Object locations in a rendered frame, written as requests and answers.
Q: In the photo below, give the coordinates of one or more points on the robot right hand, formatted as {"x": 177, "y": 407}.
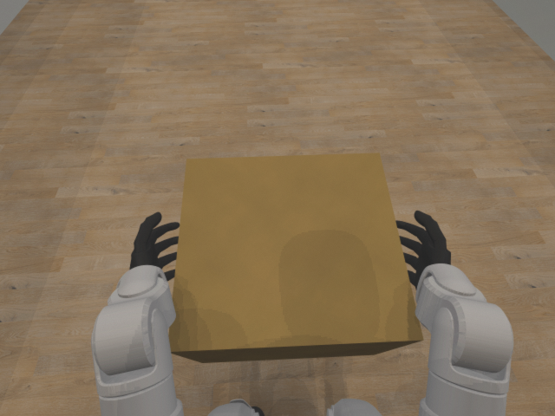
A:
{"x": 433, "y": 247}

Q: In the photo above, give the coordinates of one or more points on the carton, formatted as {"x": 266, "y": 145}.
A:
{"x": 289, "y": 257}

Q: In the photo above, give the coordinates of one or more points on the right robot forearm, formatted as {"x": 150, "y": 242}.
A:
{"x": 471, "y": 346}

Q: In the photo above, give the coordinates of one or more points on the robot left hand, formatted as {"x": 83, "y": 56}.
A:
{"x": 146, "y": 251}

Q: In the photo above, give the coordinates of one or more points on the left robot forearm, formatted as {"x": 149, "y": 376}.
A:
{"x": 131, "y": 349}

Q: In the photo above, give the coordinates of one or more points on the robot left shin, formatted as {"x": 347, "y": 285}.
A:
{"x": 239, "y": 401}

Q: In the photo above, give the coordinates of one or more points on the right robot thigh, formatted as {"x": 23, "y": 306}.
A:
{"x": 352, "y": 407}

